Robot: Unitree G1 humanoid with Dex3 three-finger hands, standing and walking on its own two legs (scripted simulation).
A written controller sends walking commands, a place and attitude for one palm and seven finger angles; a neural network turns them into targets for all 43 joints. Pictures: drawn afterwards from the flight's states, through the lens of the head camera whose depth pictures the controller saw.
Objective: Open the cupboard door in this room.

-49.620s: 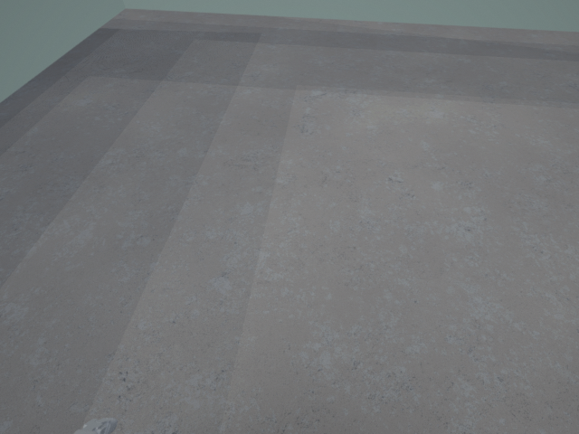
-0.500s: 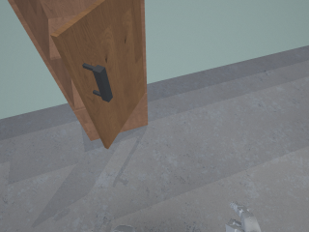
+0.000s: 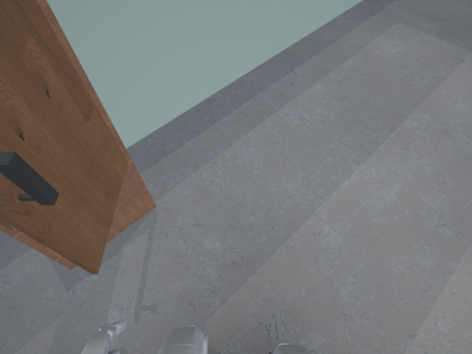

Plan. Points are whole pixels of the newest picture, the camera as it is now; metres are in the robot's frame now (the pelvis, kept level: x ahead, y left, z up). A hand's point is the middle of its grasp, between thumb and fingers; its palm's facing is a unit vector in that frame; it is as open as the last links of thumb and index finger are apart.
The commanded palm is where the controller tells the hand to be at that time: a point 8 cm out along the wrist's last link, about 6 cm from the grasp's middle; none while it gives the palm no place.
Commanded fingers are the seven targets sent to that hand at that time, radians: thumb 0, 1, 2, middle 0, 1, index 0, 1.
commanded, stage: walk to a spot facing it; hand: left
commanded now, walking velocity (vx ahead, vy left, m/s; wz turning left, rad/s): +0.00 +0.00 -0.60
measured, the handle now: (16, 181) +0.37 +0.39 +0.06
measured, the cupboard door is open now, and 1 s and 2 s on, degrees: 46 46 46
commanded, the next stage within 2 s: none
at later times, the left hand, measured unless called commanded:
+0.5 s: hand (160, 313) +0.20 +0.16 -0.15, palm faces -0.34 -0.92 -0.20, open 7.3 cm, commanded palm none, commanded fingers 0.00 0.90 0.90 -0.20 -0.30 -0.20 -0.30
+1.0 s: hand (202, 242) +0.35 +0.10 -0.17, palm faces -0.54 -0.82 -0.17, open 7.3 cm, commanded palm none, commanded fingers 0.00 0.90 0.90 -0.20 -0.30 -0.20 -0.30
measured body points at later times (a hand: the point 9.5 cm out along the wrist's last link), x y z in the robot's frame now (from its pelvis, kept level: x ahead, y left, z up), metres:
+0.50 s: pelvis +0.04 +0.01 +0.01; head +0.08 -0.01 +0.45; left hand +0.22 +0.21 -0.13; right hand -0.02 -0.23 -0.14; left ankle +0.04 +0.14 -0.73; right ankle -0.01 -0.10 -0.71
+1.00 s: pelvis +0.21 -0.04 +0.00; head +0.26 -0.05 +0.45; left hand +0.38 +0.14 -0.16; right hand +0.13 -0.28 -0.12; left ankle +0.28 +0.03 -0.73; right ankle +0.07 -0.10 -0.62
